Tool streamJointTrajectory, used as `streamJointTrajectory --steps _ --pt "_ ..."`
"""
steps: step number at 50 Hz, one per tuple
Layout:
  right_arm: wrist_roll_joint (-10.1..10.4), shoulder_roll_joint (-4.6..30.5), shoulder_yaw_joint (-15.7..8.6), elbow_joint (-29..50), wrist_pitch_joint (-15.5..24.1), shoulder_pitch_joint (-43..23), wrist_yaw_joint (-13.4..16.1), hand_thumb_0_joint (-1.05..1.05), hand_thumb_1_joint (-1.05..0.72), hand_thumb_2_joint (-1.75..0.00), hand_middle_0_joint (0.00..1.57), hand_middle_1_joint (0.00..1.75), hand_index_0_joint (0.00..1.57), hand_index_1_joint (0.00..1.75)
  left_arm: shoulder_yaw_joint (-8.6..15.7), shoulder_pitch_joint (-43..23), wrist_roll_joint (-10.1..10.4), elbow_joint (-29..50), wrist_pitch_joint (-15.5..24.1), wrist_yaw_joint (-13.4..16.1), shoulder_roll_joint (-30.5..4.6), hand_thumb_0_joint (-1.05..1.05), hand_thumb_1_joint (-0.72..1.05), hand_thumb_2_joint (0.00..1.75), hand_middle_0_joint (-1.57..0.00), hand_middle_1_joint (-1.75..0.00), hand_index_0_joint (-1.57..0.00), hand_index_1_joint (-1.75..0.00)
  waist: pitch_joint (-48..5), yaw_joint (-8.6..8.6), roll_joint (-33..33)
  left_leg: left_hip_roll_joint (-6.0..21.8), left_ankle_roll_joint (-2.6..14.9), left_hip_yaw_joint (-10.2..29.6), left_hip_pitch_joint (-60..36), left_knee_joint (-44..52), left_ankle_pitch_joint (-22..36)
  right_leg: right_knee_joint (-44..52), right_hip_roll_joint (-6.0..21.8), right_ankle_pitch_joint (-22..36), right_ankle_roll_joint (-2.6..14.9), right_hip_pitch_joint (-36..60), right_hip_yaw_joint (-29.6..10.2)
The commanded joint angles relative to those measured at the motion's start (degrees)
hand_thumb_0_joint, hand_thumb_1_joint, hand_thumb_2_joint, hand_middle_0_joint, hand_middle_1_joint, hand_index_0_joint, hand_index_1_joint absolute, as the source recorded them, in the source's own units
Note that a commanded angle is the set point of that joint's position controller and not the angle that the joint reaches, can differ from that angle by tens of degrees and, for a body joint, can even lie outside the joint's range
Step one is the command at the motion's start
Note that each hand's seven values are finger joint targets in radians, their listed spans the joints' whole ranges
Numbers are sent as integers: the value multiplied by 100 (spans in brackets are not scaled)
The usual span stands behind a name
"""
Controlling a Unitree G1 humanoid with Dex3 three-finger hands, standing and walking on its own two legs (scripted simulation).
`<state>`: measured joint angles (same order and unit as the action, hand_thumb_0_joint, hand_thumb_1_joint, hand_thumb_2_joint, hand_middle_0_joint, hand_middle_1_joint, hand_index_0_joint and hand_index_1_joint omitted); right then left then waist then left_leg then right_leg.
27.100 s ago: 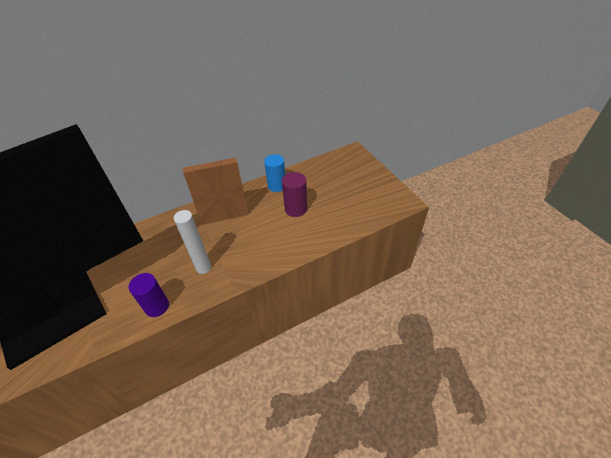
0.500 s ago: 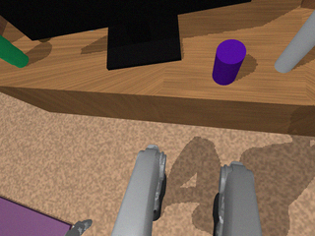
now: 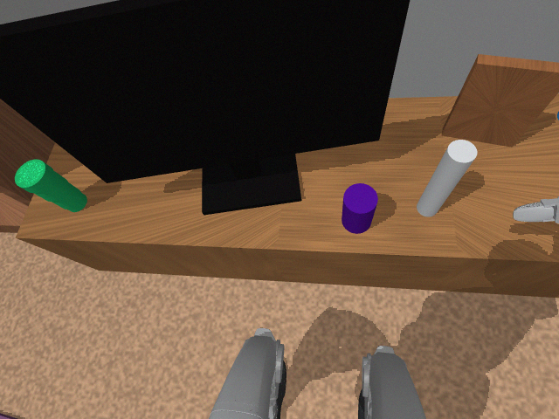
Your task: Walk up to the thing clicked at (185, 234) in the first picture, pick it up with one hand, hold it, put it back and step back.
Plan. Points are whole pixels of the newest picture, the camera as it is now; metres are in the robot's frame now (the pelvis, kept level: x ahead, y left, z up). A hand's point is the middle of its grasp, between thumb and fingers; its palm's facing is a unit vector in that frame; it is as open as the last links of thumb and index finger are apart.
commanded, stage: home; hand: right
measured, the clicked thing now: (442, 183) +0.53 -0.22 -0.19
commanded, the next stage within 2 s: none
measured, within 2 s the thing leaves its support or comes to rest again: neither
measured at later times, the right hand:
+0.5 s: hand (497, 330) +0.25 -0.19 +0.00, palm faces +0.16 +0.94 -0.30, open 17.5 cm
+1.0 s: hand (483, 381) +0.20 -0.16 +0.02, palm faces +0.17 +0.95 -0.26, open 17.4 cm
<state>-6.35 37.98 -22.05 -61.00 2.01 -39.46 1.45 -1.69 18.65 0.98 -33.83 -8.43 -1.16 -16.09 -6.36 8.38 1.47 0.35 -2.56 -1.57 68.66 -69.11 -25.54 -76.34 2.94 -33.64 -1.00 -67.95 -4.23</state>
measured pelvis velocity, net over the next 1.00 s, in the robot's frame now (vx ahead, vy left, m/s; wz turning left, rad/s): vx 0.03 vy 0.02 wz -0.05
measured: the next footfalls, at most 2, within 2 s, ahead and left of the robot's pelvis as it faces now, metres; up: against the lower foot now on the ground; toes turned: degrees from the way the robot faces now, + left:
none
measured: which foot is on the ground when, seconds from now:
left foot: down 0.00-1.00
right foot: down 0.00-1.00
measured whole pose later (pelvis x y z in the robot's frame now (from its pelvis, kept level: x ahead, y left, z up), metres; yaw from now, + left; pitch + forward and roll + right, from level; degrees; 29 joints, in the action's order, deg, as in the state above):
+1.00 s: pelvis +0.03 +0.02 +0.08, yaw -3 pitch +6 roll +1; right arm 1.1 10.2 0.5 -5.4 -11.3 23.7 7.8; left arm -1.0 14.5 1.3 -29.9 3.6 8.9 -12.3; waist -4.2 0.8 1.7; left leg 1.5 -1.2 -1.8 32.8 -49.6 -23.0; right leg -51.6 2.3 -27.6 -2.3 -30.4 -3.2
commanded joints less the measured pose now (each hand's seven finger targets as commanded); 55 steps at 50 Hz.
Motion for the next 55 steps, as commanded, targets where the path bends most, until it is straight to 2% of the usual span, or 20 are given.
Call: streamJointTrajectory --steps 1,2,3,5,6,9,13,15,18,21,26,29,33,36,40,45,48,52,53,55 --pt "297 978 92 2366 137 -376 222 0 55 -6 5 5 5 5 410 645 149 478 122 201 -940 0 90 90 -20 -29 -20 -30 -3213 -314 1036 -172 418 -234 -2512 1141 1849 1798 -33 2803 33 3009 48" --pt "335 912 102 2506 105 -76 293 0 55 -6 5 5 5 5 412 595 164 462 152 254 -911 0 90 90 -20 -29 -20 -30 -2915 -359 1035 -177 420 -236 -2650 1290 1818 1928 -27 2711 46 2998 90" --pt "402 722 217 2708 89 55 361 0 56 -5 5 5 5 5 401 557 184 458 175 304 -872 0 90 90 -20 -29 -20 -30 -2710 -308 994 -163 416 -223 -2812 1447 1803 2078 -61 2633 36 3053 113" --pt "449 648 192 2882 74 488 526 0 57 -4 5 5 5 5 395 483 193 414 260 429 -807 0 90 90 -20 -29 -20 -30 -2267 -401 1013 -154 419 -200 -3085 1700 1761 2330 -73 2488 48 3088 169" --pt "478 761 133 3359 99 498 600 0 54 -6 5 6 5 6 381 449 188 458 300 494 -778 0 90 90 -20 -29 -20 -30 -2436 -521 1131 -142 430 -174 -3315 1798 1860 2415 -110 2614 47 3315 231" --pt "589 -216 568 2934 -15 1466 673 0 55 -6 5 5 5 5 325 316 159 445 427 630 -620 0 90 90 -20 -29 -20 -30 -1612 -412 877 -165 430 -185 -3387 2100 1723 2716 -111 2469 41 3379 295" --pt "687 -708 850 3429 -74 1896 733 0 57 -4 5 5 5 5 315 47 146 562 599 724 -545 0 90 90 -20 -29 -20 -30 -1494 -544 811 -116 438 -208 -3798 2350 1597 3042 -146 2299 44 3681 347" --pt "776 -1585 1459 3195 -206 2952 662 0 59 -3 5 5 5 5 309 -88 159 645 692 735 -466 0 90 90 -20 -30 -20 -30 -1028 -485 410 -140 415 -291 -3777 2469 1510 3230 -128 2222 43 3747 324" --pt "808 -1417 1427 3936 -324 3460 683 0 57 -5 5 5 5 5 351 -272 175 719 784 762 -455 0 90 90 -20 -30 -20 -30 -1096 -626 169 -93 357 -297 -4212 2610 1792 3256 -182 2465 86 3845 408" --pt "861 -1842 1836 4431 -477 4094 649 0 57 -4 5 5 5 5 306 -488 201 803 858 793 -316 0 90 90 -20 -30 -20 -30 -862 -643 -254 -70 281 -280 -4377 2776 1777 3294 -213 2363 146 3875 478" --pt "871 -1776 1823 5747 -701 5253 707 0 56 -5 5 5 5 5 309 -799 215 1023 998 911 -281 0 90 90 -20 -30 -20 -30 -698 -776 -280 -48 225 -208 -4489 2938 1576 3367 -276 2138 162 3990 560" --pt "867 -1804 1842 6392 -790 5481 712 0 57 -4 5 5 5 5 305 -909 181 1178 1104 988 -262 0 90 90 -20 -30 -20 -30 -623 -701 -189 -31 193 -151 -4434 2952 1575 3325 -294 2081 177 3985 575" --pt "815 -1926 1870 6506 -866 5595 717 0 58 -4 5 5 5 5 288 -872 125 1191 1224 1069 -228 0 90 90 -20 -30 -20 -30 -258 -602 -114 -10 186 -131 -4211 2979 1198 3352 -305 1664 185 3869 562" --pt "784 -1997 1909 6688 -902 5506 716 0 57 -5 5 5 5 5 284 -833 84 1159 1323 1094 -202 0 90 90 -20 -30 -20 -30 -287 -588 5 8 193 -111 -4154 2961 1032 3333 -315 1524 177 3879 529" --pt "751 -2197 2065 6588 -971 5901 710 0 54 -6 5 5 5 5 271 -899 44 1271 1447 1101 -179 0 90 90 -20 -30 -20 -30 -344 -658 -180 38 173 -87 -4205 3007 945 3278 -361 1474 191 3829 536" --pt "732 -2204 2006 6442 -1081 6364 725 0 55 -5 5 5 5 5 268 -935 34 1326 1535 1065 -206 0 90 90 -20 -30 -20 -30 -451 -794 -319 18 169 -160 -4331 2911 1167 3208 -367 1730 171 3737 518" --pt "713 -2018 1784 6521 -1079 6281 754 0 55 -5 5 5 5 5 300 -932 42 1360 1546 1068 -227 0 90 90 -20 -30 -20 -30 -481 -849 -310 13 171 -167 -4345 2864 1181 3197 -358 1730 161 3679 515" --pt "719 -2009 1810 6717 -1070 6163 754 0 56 -4 5 5 5 5 309 -895 31 1386 1588 1069 -242 0 90 90 -20 -30 -20 -30 -456 -846 -218 -7 188 -178 -4334 2778 1195 3183 -327 1737 132 3640 488" --pt "698 -1990 1819 6799 -1083 6142 764 0 55 -5 5 5 5 5 333 -813 26 1384 1599 1092 -251 0 90 90 -20 -30 -20 -30 -673 -815 -131 -8 197 -163 -4351 2716 1355 3148 -322 1889 131 3772 495" --pt "713 -2075 1935 6857 -1099 6093 772 0 56 -4 5 5 5 5 330 -789 30 1369 1625 1076 -283 0 90 90 -20 -30 -20 -30 -548 -791 57 -51 228 -209 -4246 2628 1339 3227 -270 1948 75 3779 440"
